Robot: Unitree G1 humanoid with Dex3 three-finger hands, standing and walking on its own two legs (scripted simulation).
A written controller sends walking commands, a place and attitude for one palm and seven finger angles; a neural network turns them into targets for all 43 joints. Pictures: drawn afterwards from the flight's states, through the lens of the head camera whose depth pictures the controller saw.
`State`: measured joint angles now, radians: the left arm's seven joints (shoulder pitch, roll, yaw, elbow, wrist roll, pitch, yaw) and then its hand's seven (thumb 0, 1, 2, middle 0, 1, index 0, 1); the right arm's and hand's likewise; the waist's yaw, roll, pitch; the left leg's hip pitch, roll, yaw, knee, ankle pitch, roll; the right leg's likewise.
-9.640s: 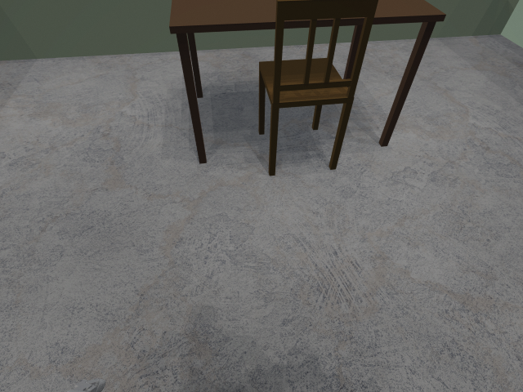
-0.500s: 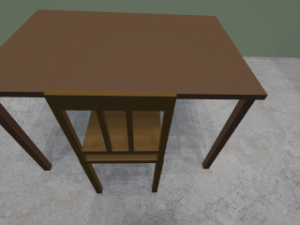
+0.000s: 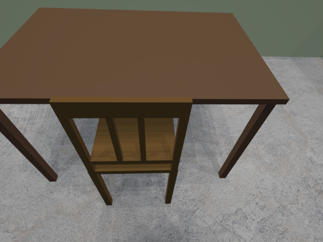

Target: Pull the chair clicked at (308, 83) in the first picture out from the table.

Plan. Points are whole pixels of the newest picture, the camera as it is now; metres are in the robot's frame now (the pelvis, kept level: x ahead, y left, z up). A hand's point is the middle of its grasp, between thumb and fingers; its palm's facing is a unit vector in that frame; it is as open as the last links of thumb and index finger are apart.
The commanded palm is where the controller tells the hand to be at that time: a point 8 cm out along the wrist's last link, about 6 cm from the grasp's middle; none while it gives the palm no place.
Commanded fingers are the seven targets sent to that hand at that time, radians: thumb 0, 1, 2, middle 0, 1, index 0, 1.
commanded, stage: raise the hand toward the chair's back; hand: left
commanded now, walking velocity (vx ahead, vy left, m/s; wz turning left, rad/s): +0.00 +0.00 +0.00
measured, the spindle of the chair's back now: (115, 140) +0.44 +0.19 -0.10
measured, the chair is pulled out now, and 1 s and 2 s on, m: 0.00 0.00 0.00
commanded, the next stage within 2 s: none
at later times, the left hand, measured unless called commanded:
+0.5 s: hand out of the picture +0.12 +0.17 -0.08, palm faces +0.13 -0.99 -0.02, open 9.4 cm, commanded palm +0.11 +0.22 -0.06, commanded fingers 0.00 0.36 0.67 -0.15 -0.22 -0.15 -0.22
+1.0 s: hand (89, 227) +0.16 +0.18 -0.06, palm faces +0.10 -0.99 -0.05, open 13.8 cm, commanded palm +0.13 +0.23 -0.05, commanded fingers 0.00 -0.22 0.42 -0.09 -0.12 -0.09 -0.12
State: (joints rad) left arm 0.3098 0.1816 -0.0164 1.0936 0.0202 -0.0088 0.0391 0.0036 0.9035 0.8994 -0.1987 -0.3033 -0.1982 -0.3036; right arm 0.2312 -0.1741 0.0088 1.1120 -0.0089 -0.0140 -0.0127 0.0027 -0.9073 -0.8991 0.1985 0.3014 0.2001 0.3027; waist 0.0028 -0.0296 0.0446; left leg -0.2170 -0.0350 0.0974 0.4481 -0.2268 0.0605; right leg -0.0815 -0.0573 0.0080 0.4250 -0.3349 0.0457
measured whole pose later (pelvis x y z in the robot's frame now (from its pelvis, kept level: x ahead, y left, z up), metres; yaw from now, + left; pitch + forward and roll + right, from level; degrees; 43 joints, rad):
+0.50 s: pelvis -0.06 -0.06 -0.11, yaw +3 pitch +15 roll +0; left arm 0.41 0.22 0.22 0.11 -0.30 -0.41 -0.32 0.01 0.58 0.76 -0.17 -0.25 -0.17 -0.25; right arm 0.14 -0.29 -0.07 0.48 0.02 -0.21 0.00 0.01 -0.91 -0.90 0.20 0.30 0.20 0.30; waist 0.03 -0.01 -0.16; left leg -1.04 0.04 -0.01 1.24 -0.45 -0.01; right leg -0.89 0.02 -0.06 1.28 -0.65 -0.04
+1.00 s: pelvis -0.06 -0.03 -0.10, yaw +2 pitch +17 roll -2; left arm 0.37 0.23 0.25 0.02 -0.32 -0.41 -0.28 0.00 0.00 0.52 -0.11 -0.16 -0.11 -0.16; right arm 0.25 -0.24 -0.04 0.62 0.00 -0.25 -0.05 0.01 -0.90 -0.90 0.20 0.30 0.20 0.30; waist 0.00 0.04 -0.13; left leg -1.05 0.04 -0.01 1.20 -0.45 0.01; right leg -0.88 0.02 -0.06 1.21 -0.61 -0.02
